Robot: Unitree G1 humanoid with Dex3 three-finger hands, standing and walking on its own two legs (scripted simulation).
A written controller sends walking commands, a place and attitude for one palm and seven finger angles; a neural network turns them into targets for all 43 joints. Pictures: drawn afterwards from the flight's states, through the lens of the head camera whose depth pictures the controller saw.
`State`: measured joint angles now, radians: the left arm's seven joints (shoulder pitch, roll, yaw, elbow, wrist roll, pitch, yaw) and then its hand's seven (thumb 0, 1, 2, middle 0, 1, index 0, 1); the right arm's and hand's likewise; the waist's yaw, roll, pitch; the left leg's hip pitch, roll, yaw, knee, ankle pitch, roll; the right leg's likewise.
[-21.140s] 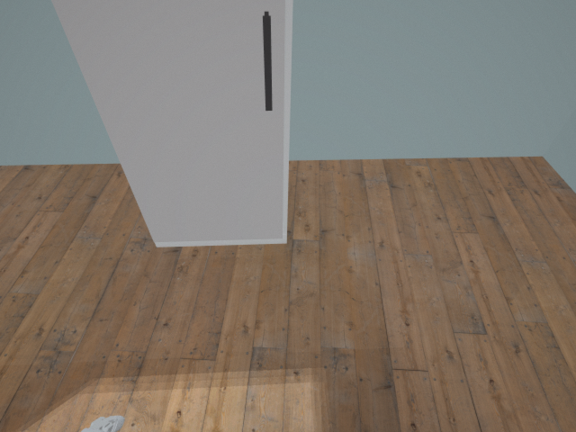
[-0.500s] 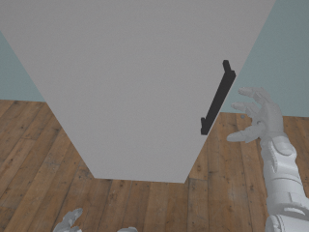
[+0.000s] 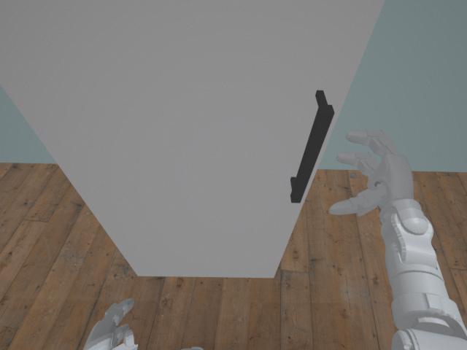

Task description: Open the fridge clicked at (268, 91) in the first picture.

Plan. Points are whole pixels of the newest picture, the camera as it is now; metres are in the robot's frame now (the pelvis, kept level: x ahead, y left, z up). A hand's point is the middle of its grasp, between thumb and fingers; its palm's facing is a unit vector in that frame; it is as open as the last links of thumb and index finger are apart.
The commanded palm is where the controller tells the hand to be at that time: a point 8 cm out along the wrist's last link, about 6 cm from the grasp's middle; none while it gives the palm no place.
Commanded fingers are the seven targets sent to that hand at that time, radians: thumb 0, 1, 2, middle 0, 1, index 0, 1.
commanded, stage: move the hooked fingers beside the handle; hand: right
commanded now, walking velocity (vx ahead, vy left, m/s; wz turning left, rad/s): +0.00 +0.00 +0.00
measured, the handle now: (306, 154) +0.44 -0.08 +0.10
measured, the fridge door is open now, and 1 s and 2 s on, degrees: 0 0 0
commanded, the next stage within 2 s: feel for the door with the fingertips in 0.54 s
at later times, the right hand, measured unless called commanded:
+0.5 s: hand (357, 177) +0.39 -0.16 +0.11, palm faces -0.08 +1.00 -0.02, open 14.0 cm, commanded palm +0.36 -0.21 +0.10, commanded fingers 0.00 0.50 -0.30 0.30 1.20 0.30 1.20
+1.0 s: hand (333, 180) +0.39 -0.12 +0.09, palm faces -0.11 +0.99 +0.02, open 14.0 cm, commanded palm +0.37 -0.18 +0.10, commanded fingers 0.00 0.50 -0.30 0.30 1.20 0.30 1.20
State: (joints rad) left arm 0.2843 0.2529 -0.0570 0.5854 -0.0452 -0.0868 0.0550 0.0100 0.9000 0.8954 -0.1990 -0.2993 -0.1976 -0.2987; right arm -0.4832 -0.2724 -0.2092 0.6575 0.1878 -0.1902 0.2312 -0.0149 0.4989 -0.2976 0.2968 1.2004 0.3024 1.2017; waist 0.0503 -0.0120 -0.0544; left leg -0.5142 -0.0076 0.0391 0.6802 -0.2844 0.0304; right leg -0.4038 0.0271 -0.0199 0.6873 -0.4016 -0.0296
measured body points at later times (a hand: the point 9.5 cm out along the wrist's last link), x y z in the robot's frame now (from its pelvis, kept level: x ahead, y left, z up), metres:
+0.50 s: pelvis +0.00 +0.00 +0.00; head +0.03 +0.01 +0.45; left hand +0.12 +0.24 -0.10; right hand +0.39 -0.21 +0.11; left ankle +0.03 +0.10 -0.72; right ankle -0.03 -0.10 -0.72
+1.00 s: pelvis +0.00 +0.00 +0.00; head +0.03 +0.01 +0.45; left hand +0.11 +0.25 -0.11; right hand +0.39 -0.18 +0.09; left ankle +0.03 +0.10 -0.72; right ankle -0.03 -0.10 -0.72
